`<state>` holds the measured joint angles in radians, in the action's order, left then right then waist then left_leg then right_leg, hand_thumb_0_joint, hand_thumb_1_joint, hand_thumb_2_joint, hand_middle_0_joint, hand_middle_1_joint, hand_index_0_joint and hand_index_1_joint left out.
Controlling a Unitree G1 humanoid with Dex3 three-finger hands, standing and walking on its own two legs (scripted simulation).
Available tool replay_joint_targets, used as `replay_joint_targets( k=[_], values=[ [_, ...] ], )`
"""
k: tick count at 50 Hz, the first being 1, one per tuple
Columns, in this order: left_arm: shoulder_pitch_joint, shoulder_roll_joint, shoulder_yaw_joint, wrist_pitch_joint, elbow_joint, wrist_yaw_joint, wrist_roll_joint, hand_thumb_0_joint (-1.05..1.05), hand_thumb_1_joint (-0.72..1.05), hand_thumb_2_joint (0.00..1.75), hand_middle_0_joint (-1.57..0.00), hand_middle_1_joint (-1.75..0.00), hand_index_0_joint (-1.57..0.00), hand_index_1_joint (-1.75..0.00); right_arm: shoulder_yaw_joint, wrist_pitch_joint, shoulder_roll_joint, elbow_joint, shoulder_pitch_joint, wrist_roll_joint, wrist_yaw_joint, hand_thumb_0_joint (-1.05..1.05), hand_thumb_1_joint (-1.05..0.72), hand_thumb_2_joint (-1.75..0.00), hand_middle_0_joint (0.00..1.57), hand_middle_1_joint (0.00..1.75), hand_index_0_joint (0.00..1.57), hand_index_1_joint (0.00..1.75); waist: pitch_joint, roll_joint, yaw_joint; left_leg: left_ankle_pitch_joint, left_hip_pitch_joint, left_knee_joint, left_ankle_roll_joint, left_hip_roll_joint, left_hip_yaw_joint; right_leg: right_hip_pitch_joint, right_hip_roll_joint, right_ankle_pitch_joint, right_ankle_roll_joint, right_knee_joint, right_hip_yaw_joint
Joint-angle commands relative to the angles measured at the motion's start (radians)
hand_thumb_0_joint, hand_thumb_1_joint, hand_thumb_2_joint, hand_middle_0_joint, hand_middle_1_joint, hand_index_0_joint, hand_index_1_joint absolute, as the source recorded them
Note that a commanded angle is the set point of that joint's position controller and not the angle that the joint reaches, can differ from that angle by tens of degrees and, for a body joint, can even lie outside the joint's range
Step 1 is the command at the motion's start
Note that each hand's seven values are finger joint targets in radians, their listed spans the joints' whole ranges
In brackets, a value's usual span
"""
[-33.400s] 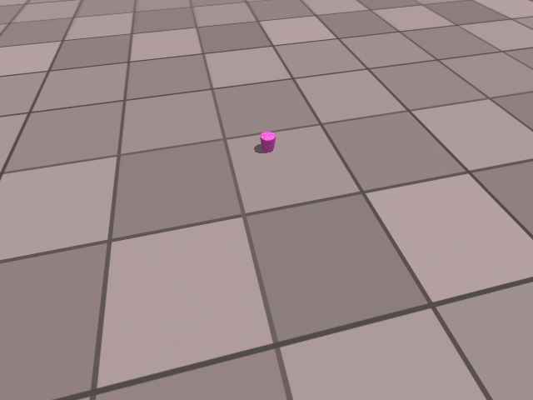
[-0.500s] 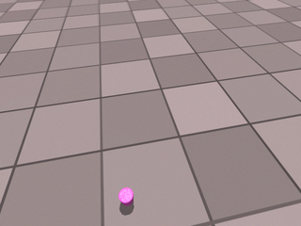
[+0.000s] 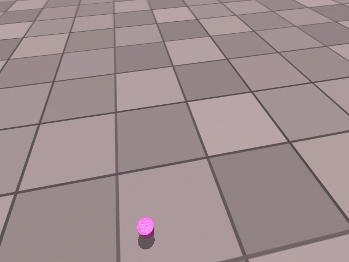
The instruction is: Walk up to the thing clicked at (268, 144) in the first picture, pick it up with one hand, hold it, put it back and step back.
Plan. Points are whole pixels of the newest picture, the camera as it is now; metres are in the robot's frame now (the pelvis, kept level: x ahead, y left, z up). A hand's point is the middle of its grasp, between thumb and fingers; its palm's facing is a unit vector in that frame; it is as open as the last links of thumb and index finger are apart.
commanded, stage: stand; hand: left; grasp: from above
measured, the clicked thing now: (146, 229) +0.44 +0.20 -0.73
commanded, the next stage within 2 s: step back in 0.54 s
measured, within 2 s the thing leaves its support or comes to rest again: neither
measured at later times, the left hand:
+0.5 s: hand out of the picture +0.07 +0.25 -0.16, palm faces +0.00 -0.94 -0.34, open 7.4 cm
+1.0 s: hand out of the picture +0.07 +0.32 -0.18, palm faces -0.04 -0.93 -0.36, open 7.4 cm
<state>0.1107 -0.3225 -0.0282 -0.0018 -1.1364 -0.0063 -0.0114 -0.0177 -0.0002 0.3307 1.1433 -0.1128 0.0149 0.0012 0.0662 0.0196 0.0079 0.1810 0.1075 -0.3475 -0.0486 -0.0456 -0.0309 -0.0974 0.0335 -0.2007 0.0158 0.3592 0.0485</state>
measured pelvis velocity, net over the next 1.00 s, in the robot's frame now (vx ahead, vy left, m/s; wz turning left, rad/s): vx -0.07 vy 0.06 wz -0.03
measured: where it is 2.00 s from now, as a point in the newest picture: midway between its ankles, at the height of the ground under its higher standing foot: outside the picture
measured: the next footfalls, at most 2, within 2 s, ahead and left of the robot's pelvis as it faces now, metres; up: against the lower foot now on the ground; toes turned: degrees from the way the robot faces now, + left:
right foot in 1.26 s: -0.12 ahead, -0.07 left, +0.00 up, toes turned -3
left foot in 1.58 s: -0.20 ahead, +0.17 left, +0.00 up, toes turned -4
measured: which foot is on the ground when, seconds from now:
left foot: down 0.00-1.00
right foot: down 0.00-0.80, up 0.82-1.00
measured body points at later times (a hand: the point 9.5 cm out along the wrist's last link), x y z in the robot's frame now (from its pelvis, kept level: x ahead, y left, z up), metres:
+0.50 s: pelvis +0.00 +0.00 +0.00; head +0.01 +0.00 +0.45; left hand +0.07 +0.30 -0.13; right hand +0.06 -0.30 -0.14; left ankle +0.01 +0.15 -0.75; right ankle +0.00 -0.13 -0.75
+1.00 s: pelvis -0.07 +0.06 -0.01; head +0.01 +0.09 +0.43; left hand +0.07 +0.37 -0.15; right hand -0.01 -0.26 -0.13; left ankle -0.04 +0.14 -0.75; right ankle -0.09 -0.09 -0.67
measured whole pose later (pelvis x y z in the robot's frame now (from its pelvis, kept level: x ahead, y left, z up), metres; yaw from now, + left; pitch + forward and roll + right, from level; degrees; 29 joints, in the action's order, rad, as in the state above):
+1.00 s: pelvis -0.07 +0.06 -0.01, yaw -2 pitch -1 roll -1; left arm 0.04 -0.40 -0.06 -0.07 -0.90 -0.04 0.00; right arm -0.05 0.03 0.34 0.94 -0.14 0.02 0.01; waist 0.21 -0.05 -0.02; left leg 0.27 0.28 -0.58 0.07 0.03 0.03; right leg -0.46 -0.11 -0.50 -0.01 1.13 -0.15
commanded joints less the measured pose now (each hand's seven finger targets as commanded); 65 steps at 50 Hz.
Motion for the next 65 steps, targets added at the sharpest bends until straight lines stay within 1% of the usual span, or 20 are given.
replay_joint_targets(
  k=[1, 13, 26, 27, 29, 30, 32, 34, 38, 39, 40, 41, 42, 45, 52, 57, 62, 63, 64, 65],
  values=[
    [-0.037, -0.212, -0.036, 0.027, 0.055, -0.011, -0.002, 0.00, 0.90, 0.90, -0.20, -0.30, -0.20, -0.30, -0.030, -0.022, 0.198, -0.062, 0.029, 0.001, 0.016, 0.00, -0.90, -0.90, 0.20, 0.30, 0.20, 0.30, -0.078, -0.025, -0.005, -0.166, -0.008, 0.046, 0.055, -0.077, -0.048, 0.012, 0.098, 0.154, -0.023, -0.067, -0.076],
    [-0.036, -0.224, -0.036, 0.029, 0.061, -0.007, -0.005, 0.00, 0.90, 0.90, -0.20, -0.30, -0.20, -0.30, -0.030, -0.017, 0.196, -0.064, 0.026, 0.001, 0.009, 0.00, -0.90, -0.90, 0.20, 0.30, 0.20, 0.30, -0.025, -0.022, -0.006, -0.045, 0.049, 0.068, 0.052, -0.071, -0.050, -0.014, 0.093, -0.003, -0.027, -0.102, -0.088],
    [-0.026, -0.225, -0.030, 0.033, 0.070, -0.006, -0.004, 0.00, 0.90, 0.90, -0.20, -0.30, -0.20, -0.30, -0.030, -0.020, 0.208, -0.066, 0.028, -0.001, 0.009, 0.00, -0.90, -0.90, 0.20, 0.30, 0.20, 0.30, -0.079, -0.021, -0.006, -0.143, -0.003, 0.051, 0.053, -0.080, -0.049, 0.003, 0.099, 0.129, -0.029, -0.075, -0.082],
    [-0.023, -0.304, -0.080, 0.020, 0.080, -0.011, 0.023, 0.00, 0.90, 0.90, -0.20, -0.30, -0.20, -0.30, -0.044, -0.002, 0.263, -0.095, 0.073, -0.013, 0.003, 0.00, -0.90, -0.90, 0.20, 0.30, 0.20, 0.30, 0.039, -0.028, -0.002, -0.255, 0.095, -0.082, 0.074, -0.048, -0.049, -0.080, 0.097, 0.300, -0.042, -0.007, -0.114],
    [-0.016, -0.314, -0.092, 0.015, 0.115, -0.017, 0.025, 0.00, 0.90, 0.90, -0.20, -0.30, -0.20, -0.30, -0.045, 0.009, 0.234, -0.113, 0.029, -0.028, 0.004, 0.00, -0.90, -0.90, 0.20, 0.30, 0.20, 0.30, -0.049, -0.068, -0.016, -0.239, 0.096, -0.230, 0.066, 0.003, 0.002, -0.048, 0.158, 0.432, -0.117, 0.008, -0.149],
    [-0.019, -0.323, -0.097, 0.012, 0.136, -0.018, 0.021, 0.00, 0.90, 0.90, -0.20, -0.30, -0.20, -0.30, -0.048, 0.016, 0.231, -0.125, 0.011, -0.030, 0.003, 0.00, -0.90, -0.90, 0.20, 0.30, 0.20, 0.30, -0.081, -0.104, -0.019, -0.172, 0.104, -0.295, 0.065, 0.033, 0.024, -0.054, 0.198, 0.442, -0.159, 0.003, -0.179],
    [-0.078, -0.323, -0.102, 0.005, 0.189, -0.020, 0.004, 0.00, 0.90, 0.90, -0.20, -0.30, -0.20, -0.30, -0.062, 0.033, 0.224, -0.151, -0.012, -0.023, -0.001, 0.00, -0.90, -0.90, 0.20, 0.30, 0.20, 0.30, -0.113, -0.199, -0.028, 0.254, 0.147, -0.496, 0.078, 0.088, 0.015, -0.100, 0.292, 0.436, -0.245, -0.001, -0.240],
    [-0.131, -0.329, -0.104, -0.001, 0.238, -0.022, -0.013, 0.00, 0.90, 0.90, -0.20, -0.30, -0.20, -0.30, -0.069, 0.049, 0.224, -0.176, -0.059, -0.020, -0.009, 0.00, -0.90, -0.90, 0.20, 0.30, 0.20, 0.30, -0.093, -0.234, -0.046, 0.357, 0.153, -0.596, 0.098, 0.064, -0.037, -0.193, 0.314, 0.401, -0.272, 0.042, -0.228],
    [-0.154, -0.297, -0.085, -0.022, 0.285, -0.026, -0.005, 0.00, 0.90, 0.90, -0.20, -0.30, -0.20, -0.30, -0.078, 0.031, 0.229, -0.180, -0.134, -0.007, -0.006, 0.00, -0.90, -0.90, 0.20, 0.30, 0.20, 0.30, -0.113, -0.174, -0.065, 0.046, 0.142, -0.210, 0.085, 0.046, 0.020, -0.131, 0.202, 0.344, -0.154, 0.241, -0.143],
    [-0.122, -0.258, -0.077, -0.036, 0.291, -0.023, 0.004, 0.00, 0.90, 0.90, -0.20, -0.30, -0.20, -0.30, -0.085, 0.023, 0.246, -0.186, -0.117, 0.010, -0.001, 0.00, -0.90, -0.90, 0.20, 0.30, 0.20, 0.30, -0.093, -0.048, -0.050, -0.204, 0.120, -0.071, 0.088, -0.010, -0.052, -0.167, 0.118, 0.216, -0.112, 0.349, -0.106],
    [-0.084, -0.194, -0.068, -0.045, 0.307, -0.025, 0.019, 0.00, 0.90, 0.90, -0.20, -0.30, -0.20, -0.30, -0.105, 0.012, 0.331, -0.209, -0.102, 0.033, 0.004, 0.00, -0.90, -0.90, 0.20, 0.30, 0.20, 0.30, -0.096, 0.187, -0.026, -0.522, 0.038, -0.025, 0.129, -0.201, -0.321, -0.322, -0.053, -0.160, -0.061, 0.534, -0.084],
    [-0.062, -0.205, -0.071, -0.053, 0.295, -0.037, 0.016, 0.00, 0.90, 0.90, -0.20, -0.30, -0.20, -0.30, -0.112, 0.007, 0.379, -0.222, -0.080, 0.018, 0.005, 0.00, -0.90, -0.90, 0.20, 0.30, 0.20, 0.30, -0.111, 0.155, -0.025, -0.722, 0.021, -0.065, 0.201, -0.255, -0.349, -0.370, -0.136, -0.436, -0.056, 0.656, -0.189],
    [-0.054, -0.214, -0.071, -0.055, 0.290, -0.047, 0.009, 0.00, 0.90, 0.90, -0.20, -0.30, -0.20, -0.30, -0.119, 0.006, 0.400, -0.248, -0.068, 0.013, 0.008, 0.00, -0.90, -0.90, 0.20, 0.30, 0.20, 0.30, -0.140, 0.195, -0.046, -0.678, 0.028, -0.047, 0.205, -0.290, -0.418, -0.383, -0.150, -0.473, -0.053, 0.729, -0.262],
    [-0.017, -0.243, -0.076, -0.055, 0.269, -0.048, 0.021, 0.00, 0.90, 0.90, -0.20, -0.30, -0.20, -0.30, -0.096, 0.005, 0.299, -0.279, 0.036, 0.020, 0.032, 0.00, -0.90, -0.90, 0.20, 0.30, 0.20, 0.30, -0.116, 0.135, 0.013, -0.580, -0.020, -0.098, 0.166, -0.182, -0.222, -0.433, -0.127, -0.315, -0.043, 0.834, -0.282],
    [-0.023, -0.241, -0.090, -0.040, 0.323, -0.028, -0.001, 0.00, 0.90, 0.90, -0.20, -0.30, -0.20, -0.30, -0.102, 0.004, 0.274, -0.303, -0.086, 0.006, 0.042, 0.00, -0.90, -0.90, 0.20, 0.30, 0.20, 0.30, -0.120, 0.082, -0.059, -0.576, -0.154, -0.145, 0.252, -0.206, -0.200, -0.408, -0.096, -0.310, 0.009, 0.634, -0.195],
    [0.047, -0.232, -0.099, -0.038, 0.320, -0.016, -0.008, 0.00, 0.90, 0.90, -0.20, -0.30, -0.20, -0.30, -0.107, 0.004, 0.303, -0.344, -0.033, 0.008, 0.037, 0.00, -0.90, -0.90, 0.20, 0.30, 0.20, 0.30, -0.137, 0.103, -0.040, -0.368, -0.044, -0.113, 0.292, -0.255, -0.233, -0.300, -0.062, -0.299, -0.010, 0.522, -0.134],
    [0.178, -0.227, -0.113, -0.023, 0.282, -0.004, -0.016, 0.00, 0.90, 0.90, -0.20, -0.30, -0.20, -0.30, -0.097, 0.020, 0.297, -0.345, 0.026, -0.005, 0.025, 0.00, -0.90, -0.90, 0.20, 0.30, 0.20, 0.30, -0.141, 0.067, 0.019, -0.105, 0.179, -0.156, 0.173, -0.178, -0.166, -0.039, -0.038, -0.045, -0.074, 0.138, -0.094],
    [0.185, -0.271, -0.122, -0.018, 0.297, -0.005, -0.026, 0.00, 0.90, 0.90, -0.20, -0.30, -0.20, -0.30, -0.088, 0.020, 0.272, -0.350, 0.020, -0.010, 0.022, 0.00, -0.90, -0.90, 0.20, 0.30, 0.20, 0.30, -0.136, -0.037, 0.017, 0.009, 0.266, -0.235, 0.123, -0.114, -0.116, -0.021, 0.059, -0.044, -0.122, 0.084, -0.253],
    [0.132, -0.347, -0.137, -0.022, 0.316, 0.000, -0.015, 0.00, 0.90, 0.90, -0.20, -0.30, -0.20, -0.30, -0.086, 0.021, 0.237, -0.362, 0.069, -0.014, 0.022, 0.00, -0.90, -0.90, 0.20, 0.30, 0.20, 0.30, -0.054, -0.237, 0.033, 0.258, 0.341, -0.425, 0.058, 0.079, 0.003, -0.161, 0.229, -0.039, -0.259, -0.029, -0.488],
    [0.055, -0.389, -0.144, -0.016, 0.366, -0.001, -0.030, 0.00, 0.90, 0.90, -0.20, -0.30, -0.20, -0.30, -0.093, 0.028, 0.242, -0.350, 0.053, -0.010, 0.026, 0.00, -0.90, -0.90, 0.20, 0.30, 0.20, 0.30, -0.007, -0.300, 0.035, 0.430, 0.289, -0.685, 0.039, 0.136, -0.028, -0.322, 0.366, -0.026, -0.349, -0.093, -0.615]
  ],
)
